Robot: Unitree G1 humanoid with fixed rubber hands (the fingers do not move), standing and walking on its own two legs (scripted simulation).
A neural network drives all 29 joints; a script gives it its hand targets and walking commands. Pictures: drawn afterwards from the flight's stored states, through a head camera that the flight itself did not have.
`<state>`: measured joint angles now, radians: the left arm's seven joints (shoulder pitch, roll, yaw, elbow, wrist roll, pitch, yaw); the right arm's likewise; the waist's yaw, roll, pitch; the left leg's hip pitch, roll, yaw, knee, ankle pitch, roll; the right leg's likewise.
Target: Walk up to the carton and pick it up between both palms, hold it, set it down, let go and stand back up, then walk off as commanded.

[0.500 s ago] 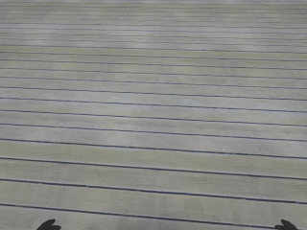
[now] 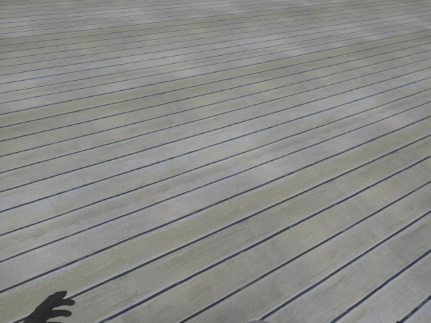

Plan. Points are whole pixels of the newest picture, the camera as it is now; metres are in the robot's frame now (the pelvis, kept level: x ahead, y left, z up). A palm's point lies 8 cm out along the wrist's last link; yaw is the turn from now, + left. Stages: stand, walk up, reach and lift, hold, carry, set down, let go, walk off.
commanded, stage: walk up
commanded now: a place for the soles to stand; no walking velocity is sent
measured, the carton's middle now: out of the picture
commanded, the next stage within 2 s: none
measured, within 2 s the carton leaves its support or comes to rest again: neither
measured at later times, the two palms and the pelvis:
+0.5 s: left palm (147, 270) +0.26 +0.14 -0.12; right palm out of the picture +0.03 -0.45 -0.10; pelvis +0.06 -0.12 -0.02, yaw -23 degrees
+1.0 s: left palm (261, 210) +0.41 -0.13 -0.10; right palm out of the picture -0.08 -0.57 -0.11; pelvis +0.12 -0.28 -0.02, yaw -44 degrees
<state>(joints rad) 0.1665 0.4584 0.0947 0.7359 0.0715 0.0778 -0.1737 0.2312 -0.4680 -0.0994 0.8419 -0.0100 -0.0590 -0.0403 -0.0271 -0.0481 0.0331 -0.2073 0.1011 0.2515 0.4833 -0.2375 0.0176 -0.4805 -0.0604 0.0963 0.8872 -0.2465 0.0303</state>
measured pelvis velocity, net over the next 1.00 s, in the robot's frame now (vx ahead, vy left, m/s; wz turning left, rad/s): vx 0.12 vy -0.28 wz -0.76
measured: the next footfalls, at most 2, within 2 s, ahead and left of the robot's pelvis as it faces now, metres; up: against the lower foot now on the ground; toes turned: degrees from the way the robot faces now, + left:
right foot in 0.18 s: +0.09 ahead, -0.24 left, +0.00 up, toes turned -12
left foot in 0.48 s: +0.20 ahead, -0.06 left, +0.00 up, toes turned -18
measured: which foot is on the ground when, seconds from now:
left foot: down 0.00-0.20, up 0.22-0.46, down 0.48-0.88, up 0.90-1.00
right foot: up 0.00-0.16, down 0.18-0.48, up 0.50-0.82, down 0.84-1.00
